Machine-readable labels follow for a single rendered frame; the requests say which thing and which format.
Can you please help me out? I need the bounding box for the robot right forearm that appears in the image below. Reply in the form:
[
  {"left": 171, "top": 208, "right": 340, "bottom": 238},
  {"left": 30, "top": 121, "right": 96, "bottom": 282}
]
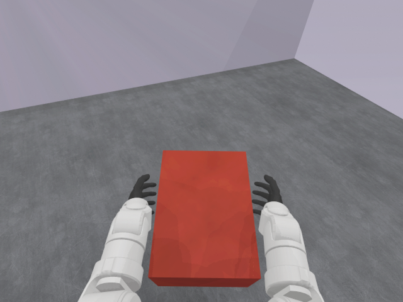
[{"left": 258, "top": 201, "right": 324, "bottom": 302}]

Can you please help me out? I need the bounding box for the left robot upper arm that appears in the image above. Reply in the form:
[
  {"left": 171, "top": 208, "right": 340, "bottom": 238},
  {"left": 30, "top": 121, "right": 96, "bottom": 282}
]
[{"left": 79, "top": 289, "right": 141, "bottom": 302}]

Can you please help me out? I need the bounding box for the robot left hand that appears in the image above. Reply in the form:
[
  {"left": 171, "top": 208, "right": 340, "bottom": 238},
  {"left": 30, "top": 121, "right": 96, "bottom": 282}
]
[{"left": 128, "top": 174, "right": 157, "bottom": 215}]

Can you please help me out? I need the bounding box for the carton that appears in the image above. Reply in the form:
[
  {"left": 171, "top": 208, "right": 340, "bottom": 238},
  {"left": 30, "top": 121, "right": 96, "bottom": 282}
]
[{"left": 148, "top": 150, "right": 261, "bottom": 287}]

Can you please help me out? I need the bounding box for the robot right hand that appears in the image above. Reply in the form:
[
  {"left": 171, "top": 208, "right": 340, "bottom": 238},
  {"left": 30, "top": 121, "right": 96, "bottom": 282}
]
[{"left": 252, "top": 175, "right": 283, "bottom": 215}]

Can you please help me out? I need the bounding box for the robot left forearm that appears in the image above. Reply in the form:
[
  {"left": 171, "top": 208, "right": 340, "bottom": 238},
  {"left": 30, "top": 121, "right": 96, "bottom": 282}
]
[{"left": 78, "top": 198, "right": 152, "bottom": 302}]

